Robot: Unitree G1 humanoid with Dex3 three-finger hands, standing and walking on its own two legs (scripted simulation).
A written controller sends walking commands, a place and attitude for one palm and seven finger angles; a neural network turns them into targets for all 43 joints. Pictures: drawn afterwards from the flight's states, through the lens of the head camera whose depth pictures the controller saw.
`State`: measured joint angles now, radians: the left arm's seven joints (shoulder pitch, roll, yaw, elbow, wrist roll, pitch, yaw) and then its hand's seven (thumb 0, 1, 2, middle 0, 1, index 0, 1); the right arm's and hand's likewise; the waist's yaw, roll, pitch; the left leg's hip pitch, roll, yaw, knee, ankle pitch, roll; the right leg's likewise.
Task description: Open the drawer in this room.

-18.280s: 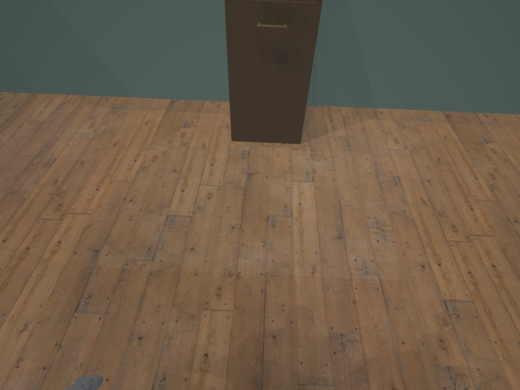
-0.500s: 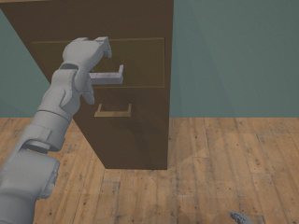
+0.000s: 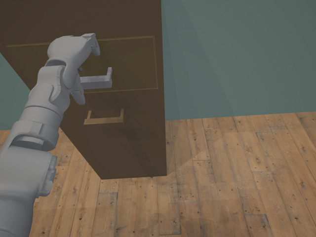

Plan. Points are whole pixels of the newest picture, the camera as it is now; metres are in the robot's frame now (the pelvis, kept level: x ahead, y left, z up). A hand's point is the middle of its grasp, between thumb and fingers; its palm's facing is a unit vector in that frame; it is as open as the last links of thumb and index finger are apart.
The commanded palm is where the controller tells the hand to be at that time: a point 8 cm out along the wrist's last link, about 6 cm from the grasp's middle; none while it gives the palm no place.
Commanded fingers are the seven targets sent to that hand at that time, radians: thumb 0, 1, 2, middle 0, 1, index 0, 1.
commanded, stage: move the hooked fingers above the handle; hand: left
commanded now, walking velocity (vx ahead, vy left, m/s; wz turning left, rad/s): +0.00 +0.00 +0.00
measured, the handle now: (87, 77) +0.52 +0.20 +0.12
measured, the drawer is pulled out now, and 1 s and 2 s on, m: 0.00 0.00 0.00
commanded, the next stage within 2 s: lower the fingers behind the handle in 0.40 s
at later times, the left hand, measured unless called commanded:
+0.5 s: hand (76, 69) +0.48 +0.20 +0.18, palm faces +0.02 -0.02 -1.00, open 13.8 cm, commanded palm +0.47 +0.21 +0.24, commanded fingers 0.00 -0.50 0.30 -0.30 -1.20 -0.30 -1.20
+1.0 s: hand (76, 73) +0.48 +0.20 +0.16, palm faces +0.00 -0.02 -1.00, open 13.8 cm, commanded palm +0.46 +0.21 +0.21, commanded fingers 0.00 -0.50 0.30 -0.30 -1.20 -0.30 -1.20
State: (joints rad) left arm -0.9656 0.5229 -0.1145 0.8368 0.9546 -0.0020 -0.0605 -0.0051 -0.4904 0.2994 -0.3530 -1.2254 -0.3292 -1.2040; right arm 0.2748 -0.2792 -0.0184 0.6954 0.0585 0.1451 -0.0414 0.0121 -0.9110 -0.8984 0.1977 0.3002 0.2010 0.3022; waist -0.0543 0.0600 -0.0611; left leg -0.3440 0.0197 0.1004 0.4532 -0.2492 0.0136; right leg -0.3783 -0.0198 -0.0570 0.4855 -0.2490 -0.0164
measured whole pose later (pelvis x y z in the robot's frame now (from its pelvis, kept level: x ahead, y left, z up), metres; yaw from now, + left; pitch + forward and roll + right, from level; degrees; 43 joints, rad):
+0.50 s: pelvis +0.00 +0.01 +0.00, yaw +1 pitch +8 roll +0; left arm -1.00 0.51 -0.15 0.84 0.96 0.01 -0.07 -0.01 -0.49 0.30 -0.34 -1.21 -0.32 -1.20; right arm 0.26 -0.27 -0.02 0.68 0.06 0.13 -0.04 0.01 -0.91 -0.90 0.20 0.30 0.20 0.30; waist -0.04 0.05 -0.07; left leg -0.36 0.01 0.09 0.47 -0.26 0.02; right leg -0.39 -0.03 -0.06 0.50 -0.25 -0.01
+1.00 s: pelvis -0.01 +0.01 -0.01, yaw +0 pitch +9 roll +0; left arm -1.03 0.52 -0.14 0.96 1.00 0.03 -0.03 0.00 -0.49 0.30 -0.33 -1.23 -0.32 -1.24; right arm 0.29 -0.28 -0.01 0.67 0.06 0.14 -0.05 0.01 -0.91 -0.90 0.20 0.30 0.20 0.30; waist -0.07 0.04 -0.09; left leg -0.42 0.02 0.10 0.52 -0.27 0.02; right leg -0.45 -0.02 -0.05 0.54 -0.25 -0.01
